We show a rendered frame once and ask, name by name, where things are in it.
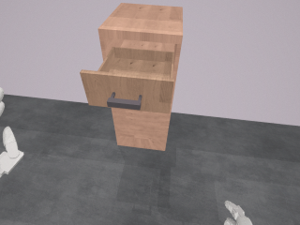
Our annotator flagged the drawer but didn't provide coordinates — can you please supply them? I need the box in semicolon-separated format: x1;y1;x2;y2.
80;47;174;114

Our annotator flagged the handle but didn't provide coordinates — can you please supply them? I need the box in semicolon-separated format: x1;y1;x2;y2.
107;92;143;111

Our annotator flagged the cabinet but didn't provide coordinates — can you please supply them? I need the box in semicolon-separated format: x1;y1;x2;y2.
97;3;183;151

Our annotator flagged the robot right hand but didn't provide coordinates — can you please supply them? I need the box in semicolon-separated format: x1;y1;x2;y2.
224;201;253;225

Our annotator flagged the robot left hand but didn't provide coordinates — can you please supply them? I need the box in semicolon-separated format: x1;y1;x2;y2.
0;87;24;178

